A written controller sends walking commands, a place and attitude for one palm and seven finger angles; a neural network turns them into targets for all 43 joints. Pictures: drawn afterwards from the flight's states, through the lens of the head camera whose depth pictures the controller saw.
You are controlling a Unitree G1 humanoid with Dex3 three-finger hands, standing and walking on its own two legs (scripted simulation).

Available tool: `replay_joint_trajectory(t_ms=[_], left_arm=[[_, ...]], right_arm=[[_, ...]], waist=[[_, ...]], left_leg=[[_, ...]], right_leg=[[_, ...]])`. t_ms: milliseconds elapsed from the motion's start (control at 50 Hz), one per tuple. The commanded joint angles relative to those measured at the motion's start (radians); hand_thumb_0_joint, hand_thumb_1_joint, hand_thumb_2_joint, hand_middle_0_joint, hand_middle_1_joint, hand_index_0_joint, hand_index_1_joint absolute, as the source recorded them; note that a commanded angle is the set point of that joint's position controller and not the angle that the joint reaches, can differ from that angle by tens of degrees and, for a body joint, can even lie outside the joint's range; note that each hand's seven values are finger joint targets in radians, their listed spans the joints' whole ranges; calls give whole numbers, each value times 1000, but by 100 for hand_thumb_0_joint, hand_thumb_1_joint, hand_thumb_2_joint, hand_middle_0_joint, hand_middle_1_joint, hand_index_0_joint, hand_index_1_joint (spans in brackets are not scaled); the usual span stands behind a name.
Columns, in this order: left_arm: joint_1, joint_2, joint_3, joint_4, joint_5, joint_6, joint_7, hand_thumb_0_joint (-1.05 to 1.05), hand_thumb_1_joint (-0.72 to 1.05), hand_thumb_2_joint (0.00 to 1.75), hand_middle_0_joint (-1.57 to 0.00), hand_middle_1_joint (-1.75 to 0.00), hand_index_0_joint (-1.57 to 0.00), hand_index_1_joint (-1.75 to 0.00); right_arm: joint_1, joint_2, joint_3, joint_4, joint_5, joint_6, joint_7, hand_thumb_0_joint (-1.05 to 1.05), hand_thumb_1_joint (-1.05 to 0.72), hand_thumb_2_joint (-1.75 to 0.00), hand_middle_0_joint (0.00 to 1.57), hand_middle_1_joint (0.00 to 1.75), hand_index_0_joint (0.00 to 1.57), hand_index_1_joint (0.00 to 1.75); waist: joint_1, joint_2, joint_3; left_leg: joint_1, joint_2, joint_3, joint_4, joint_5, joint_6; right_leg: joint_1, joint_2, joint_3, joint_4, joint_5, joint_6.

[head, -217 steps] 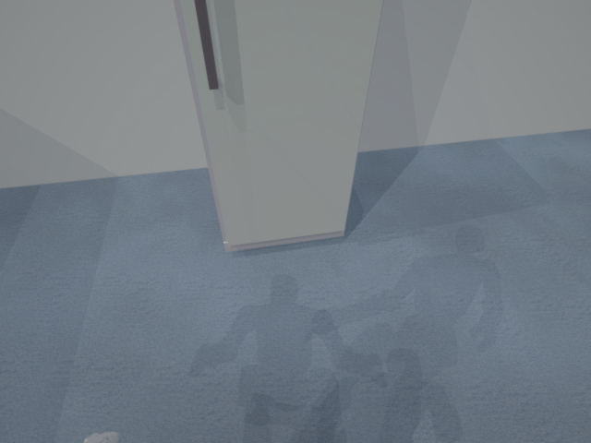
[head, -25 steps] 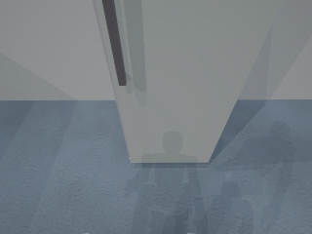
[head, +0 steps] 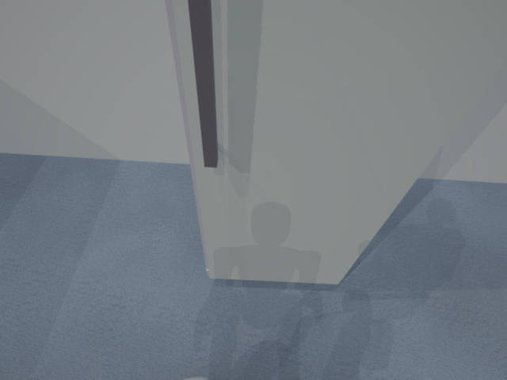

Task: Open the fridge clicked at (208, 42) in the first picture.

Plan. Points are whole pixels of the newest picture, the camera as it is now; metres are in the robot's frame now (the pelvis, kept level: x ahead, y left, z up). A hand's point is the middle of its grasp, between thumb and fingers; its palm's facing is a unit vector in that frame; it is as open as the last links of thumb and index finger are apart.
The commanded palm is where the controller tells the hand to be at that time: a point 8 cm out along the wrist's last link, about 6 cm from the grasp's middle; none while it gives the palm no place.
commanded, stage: come to a stop and stand still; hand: left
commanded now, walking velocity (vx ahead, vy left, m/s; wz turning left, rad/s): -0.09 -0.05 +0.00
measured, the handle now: (204, 31) +0.50 +0.13 +0.27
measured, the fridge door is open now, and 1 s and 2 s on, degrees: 0 0 0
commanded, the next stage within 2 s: look again from close up in 1.20 s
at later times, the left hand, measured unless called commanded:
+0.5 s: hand out of the picture -0.04 +0.13 -0.16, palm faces +0.10 -0.97 -0.24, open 7.3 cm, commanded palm none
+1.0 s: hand out of the picture -0.04 +0.19 -0.18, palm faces +0.04 -0.98 -0.19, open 7.3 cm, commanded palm none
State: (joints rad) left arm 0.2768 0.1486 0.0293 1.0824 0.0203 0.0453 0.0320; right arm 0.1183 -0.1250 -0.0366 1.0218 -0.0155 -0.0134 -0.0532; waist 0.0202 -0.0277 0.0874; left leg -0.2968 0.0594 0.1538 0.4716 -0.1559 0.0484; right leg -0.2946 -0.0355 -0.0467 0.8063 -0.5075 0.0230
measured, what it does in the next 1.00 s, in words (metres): steps on the spot: right foot, then left foot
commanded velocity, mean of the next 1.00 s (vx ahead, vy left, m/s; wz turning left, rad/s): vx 0.06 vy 0.07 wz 0.00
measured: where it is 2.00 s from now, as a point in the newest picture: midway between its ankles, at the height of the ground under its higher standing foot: outside the picture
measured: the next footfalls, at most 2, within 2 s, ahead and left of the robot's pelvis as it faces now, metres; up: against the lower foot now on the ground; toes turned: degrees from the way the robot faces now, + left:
right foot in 0.20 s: -0.01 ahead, -0.14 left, +0.00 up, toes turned -3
left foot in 0.62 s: -0.05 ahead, +0.10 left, +0.00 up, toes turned +6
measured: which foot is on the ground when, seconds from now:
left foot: down 0.00-0.20, up 0.22-0.60, down 0.62-1.00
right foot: up 0.00-0.18, down 0.20-1.00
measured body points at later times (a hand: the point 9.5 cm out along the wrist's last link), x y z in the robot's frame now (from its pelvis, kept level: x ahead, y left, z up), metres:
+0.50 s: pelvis -0.05 -0.05 +0.01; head -0.04 -0.07 +0.46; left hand -0.04 +0.18 -0.14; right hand -0.06 -0.30 -0.15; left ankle -0.09 +0.08 -0.69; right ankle -0.02 -0.18 -0.74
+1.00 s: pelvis -0.04 +0.02 +0.00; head -0.04 +0.02 +0.45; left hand -0.04 +0.24 -0.16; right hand -0.03 -0.21 -0.16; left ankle -0.09 +0.10 -0.74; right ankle -0.05 -0.13 -0.74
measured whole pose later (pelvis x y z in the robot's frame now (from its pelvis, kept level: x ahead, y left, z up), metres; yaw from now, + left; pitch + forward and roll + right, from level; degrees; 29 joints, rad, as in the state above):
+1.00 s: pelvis -0.04 +0.02 +0.00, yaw +1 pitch -1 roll +0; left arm 0.25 0.15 0.01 1.14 0.02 0.01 0.04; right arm 0.26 -0.15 -0.02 1.12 -0.01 -0.02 -0.04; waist 0.00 -0.01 0.03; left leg -0.10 -0.02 0.10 0.42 -0.30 0.05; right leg -0.17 -0.07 -0.05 0.44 -0.24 0.05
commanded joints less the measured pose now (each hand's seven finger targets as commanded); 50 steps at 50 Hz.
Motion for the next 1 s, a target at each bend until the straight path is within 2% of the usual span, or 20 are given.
replay_joint_trajectory(t_ms=[0, 60, 120, 140, 160, 180, 200, 280, 320, 460, 540, 580, 600, 620, 640, 660, 780, 840, 920, 980], left_arm=[[70, 66, 38, -69, 2, -2, 0, 0, 90, 90, -20, -30, -20, -30], [70, 49, 37, -86, 1, -2, -5, 0, 90, 90, -20, -30, -20, -30], [149, 39, 32, -53, 1, -15, -4, 0, 90, 90, -20, -30, -20, -30], [198, 63, 31, -30, 7, -26, -2, 0, 90, 90, -20, -30, -20, -30], [176, 125, 30, -36, 18, -38, 1, 0, 90, 90, -20, -30, -20, -30], [94, 199, 35, -76, 17, -33, 3, 0, 90, 90, -20, -30, -20, -30], [20, 224, 37, -112, 15, -27, 7, 0, 90, 90, -20, -30, -20, -30], [-63, 193, 40, -124, 7, -48, 5, 0, 90, 90, -20, -30, -20, -30], [-9, 193, 47, -118, 5, -55, 1, 0, 90, 90, -20, -30, -20, -30], [115, 184, 56, -74, 15, -55, 9, 0, 90, 90, -20, -30, -20, -30], [41, 185, 56, -73, 9, -47, 5, 0, 90, 90, -20, -30, -20, -30], [10, 133, 42, -78, -6, -38, 2, 0, 90, 90, -20, -30, -20, -30], [19, 86, 30, -84, -11, -33, -4, 0, 90, 90, -20, -30, -20, -30], [6, 58, 25, -86, -7, -32, -5, 0, 90, 90, -20, -30, -20, -30], [-1, 64, 22, -79, 1, -32, -10, 0, 90, 90, -20, -30, -20, -30], [-10, 57, 18, -58, 9, -24, -9, 0, 90, 90, -20, -30, -20, -30], [68, 53, 2, 13, -6, -51, -8, 0, 90, 90, -20, -30, -20, -30], [81, 95, 1, 34, -8, -62, 5, 0, 90, 90, -20, -30, -20, -30], [49, 69, -9, 41, -9, -54, 9, 0, 90, 90, -20, -30, -20, -30], [38, 69, -10, 43, -9, -46, 10, 0, 90, 90, -20, -30, -20, -30]], right_arm=[[125, -219, -63, -15, -4, 21, -12, 0, -90, -90, 20, 30, 20, 30], [77, -213, -65, -33, -9, 23, 2, 0, -90, -90, 20, 30, 20, 30], [25, -191, -57, -33, -7, 33, 24, 0, -90, -90, 20, 30, 20, 30], [22, -154, -49, -32, -3, 37, 30, 0, -90, -90, 20, 30, 20, 30], [42, -89, -35, -37, 9, 51, 39, 0, -90, -90, 20, 30, 20, 30], [21, -66, -29, -66, 6, 62, 49, 0, -90, -90, 20, 30, 20, 30], [1, -113, -40, -71, -2, 70, 56, 0, -90, -90, 20, 30, 20, 30], [162, -122, -46, 6, -14, 68, 68, 0, -90, -90, 20, 30, 20, 30], [191, -121, -45, 8, -13, 56, 70, 0, -90, -90, 20, 30, 20, 30], [120, -110, -31, -45, -8, 41, 61, 0, -90, -90, 20, 30, 20, 30], [239, -82, -17, -2, 3, 25, 49, 0, -90, -90, 20, 30, 20, 30], [318, -117, -16, 32, 3, 8, 39, 0, -90, -90, 20, 30, 20, 30], [308, -176, -25, 22, -3, 2, 32, 0, -90, -90, 20, 30, 20, 30], [267, -217, -29, 4, -3, 7, 26, 0, -90, -90, 20, 30, 20, 30], [207, -205, -23, -9, -4, 10, 25, 0, -90, -90, 20, 30, 20, 30], [172, -173, -16, 0, -3, 1, 20, 0, -90, -90, 20, 30, 20, 30], [207, -133, -1, 53, 4, -14, 2, 0, -90, -90, 20, 30, 20, 30], [225, -105, 4, 60, 16, -19, 5, 0, -90, -90, 20, 30, 20, 30], [230, -110, 7, 85, 10, -14, 5, 0, -90, -90, 20, 30, 20, 30], [226, -108, 13, 100, 9, -14, 6, 0, -90, -90, 20, 30, 20, 30]], waist=[[-38, 131, -226], [-28, 171, -226], [16, 198, -172], [40, 108, -139], [25, -114, -91], [21, -286, 13], [18, -226, 69], [-42, -144, 72], [-19, -124, 17], [60, -148, -34], [1, -175, -88], [-34, -6, -117], [-28, 182, -105], [-17, 248, -64], [-2, 180, -30], [-2, 260, 6], [5, 105, -81], [-11, 37, -114], [-19, -43, -60], [-14, 19, -28]], left_leg=[[299, 312, -224, -72, 682, 159], [186, 277, -190, -100, 442, 126], [-32, 209, -175, -136, -102, 55], [-123, 142, -144, -81, -267, 7], [-172, 36, -75, 66, -364, -59], [-189, -12, -71, 201, -347, -81], [-128, 3, -122, 328, -321, -71], [-160, -11, -133, 514, -137, -71], [-200, -22, -111, 509, -114, -84], [-191, -3, -111, 289, -261, -93], [84, -39, -75, 7, -170, -75], [263, 29, -151, -139, -74, -55], [217, 169, -331, -213, -111, -4], [113, 250, -391, -288, -164, 46], [18, 247, -375, -312, -252, 66], [1, 198, -338, -340, -234, 58], [242, 111, -178, -88, 473, 32], [161, 66, -158, -78, 332, -16], [175, 66, -161, -115, 290, -24], [156, 67, -158, -145, 247, -23]], right_leg=[[-149, -11, 48, 159, -8, 9], [-56, -16, 16, 37, 37, 4], [148, -8, -34, -221, 183, -4], [230, -21, -14, -360, 230, -6], [146, -164, 185, -560, -15, -41], [-50, -321, 398, -739, -320, -107], [-224, -363, 435, -799, -408, -138], [-149, -253, 254, -697, -96, -90], [0, -241, 191, -642, 44, -87], [182, -305, 249, -601, 148, -165], [69, -238, 172, -526, 216, -130], [-74, -132, 77, -388, 171, -57], [-118, -55, -4, -278, 155, -11], [-102, -37, -44, -218, 96, 5], [-53, -40, -19, -165, 100, 0], [-53, -47, -13, -125, 105, 4], [40, -46, -2, -387, 348, 2], [192, -117, 61, -388, 679, -37], [153, -94, 34, -386, 593, -28], [150, -86, 30, -403, 496, -20]])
